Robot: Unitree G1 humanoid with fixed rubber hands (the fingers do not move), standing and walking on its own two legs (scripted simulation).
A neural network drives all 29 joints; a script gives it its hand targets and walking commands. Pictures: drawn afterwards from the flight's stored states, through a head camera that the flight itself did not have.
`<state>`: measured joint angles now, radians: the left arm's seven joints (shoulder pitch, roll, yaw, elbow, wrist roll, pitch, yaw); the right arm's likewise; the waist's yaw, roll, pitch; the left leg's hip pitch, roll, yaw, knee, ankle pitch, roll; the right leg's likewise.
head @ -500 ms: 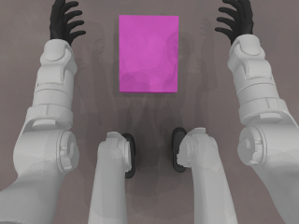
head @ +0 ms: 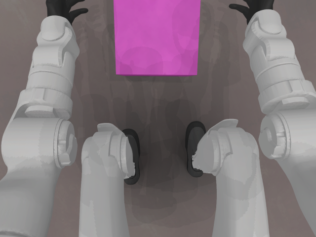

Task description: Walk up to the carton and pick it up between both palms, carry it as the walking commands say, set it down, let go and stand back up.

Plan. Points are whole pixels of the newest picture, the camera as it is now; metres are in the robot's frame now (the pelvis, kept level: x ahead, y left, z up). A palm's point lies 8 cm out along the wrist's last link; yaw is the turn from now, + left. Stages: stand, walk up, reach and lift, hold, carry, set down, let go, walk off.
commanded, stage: reach and lift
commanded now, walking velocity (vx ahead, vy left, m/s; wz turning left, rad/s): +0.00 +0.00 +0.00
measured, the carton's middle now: (156, 27) +0.56 +0.01 -0.34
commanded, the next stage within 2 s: none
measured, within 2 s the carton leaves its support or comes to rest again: neither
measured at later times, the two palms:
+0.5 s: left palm (85, 35) +0.53 +0.19 -0.27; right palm (237, 26) +0.53 -0.19 -0.26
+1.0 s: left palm (91, 33) +0.53 +0.18 -0.26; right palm (231, 27) +0.53 -0.17 -0.26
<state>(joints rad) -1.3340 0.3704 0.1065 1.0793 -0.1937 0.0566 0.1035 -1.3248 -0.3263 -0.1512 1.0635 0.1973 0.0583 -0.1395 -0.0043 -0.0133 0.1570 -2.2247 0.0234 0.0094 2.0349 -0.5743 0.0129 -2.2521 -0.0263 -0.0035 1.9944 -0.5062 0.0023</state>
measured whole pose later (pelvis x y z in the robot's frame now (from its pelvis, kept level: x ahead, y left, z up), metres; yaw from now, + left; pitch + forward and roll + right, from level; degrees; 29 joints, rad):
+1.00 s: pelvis -0.01 +0.00 -0.06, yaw +0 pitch +34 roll -1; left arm -1.55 0.39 -0.04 1.28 -0.29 0.00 0.10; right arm -1.58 -0.37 -0.04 1.32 0.29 -0.01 -0.12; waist 0.00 -0.01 0.47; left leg -2.29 0.02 0.00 2.26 -0.57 0.01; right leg -2.31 -0.03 0.00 2.21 -0.50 0.00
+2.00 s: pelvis +0.00 +0.00 -0.07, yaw +0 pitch +35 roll -1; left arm -1.53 0.35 0.02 1.20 -0.17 0.13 0.05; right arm -1.56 -0.31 -0.13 1.25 0.16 0.11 -0.09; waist 0.00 -0.02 0.42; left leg -2.29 0.01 0.00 2.29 -0.61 0.01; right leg -2.32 -0.02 0.01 2.25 -0.54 0.00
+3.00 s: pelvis +0.00 -0.01 -0.01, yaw +3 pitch +46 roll +0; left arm -1.21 0.15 0.25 0.84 0.08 0.30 0.14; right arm -1.19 -0.05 -0.42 0.76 -0.07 0.25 -0.21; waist -0.04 -0.03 0.00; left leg -2.29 -0.04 -0.03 2.06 -0.56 -0.04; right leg -2.31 0.03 0.03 2.05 -0.53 0.03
